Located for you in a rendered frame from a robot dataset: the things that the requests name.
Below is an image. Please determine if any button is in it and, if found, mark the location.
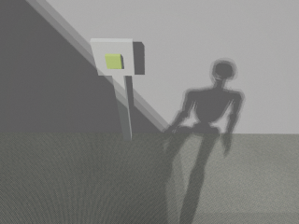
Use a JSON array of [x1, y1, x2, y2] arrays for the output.
[[105, 53, 122, 69]]

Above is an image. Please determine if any panel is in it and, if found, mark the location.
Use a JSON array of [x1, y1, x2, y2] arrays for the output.
[[90, 38, 135, 141]]

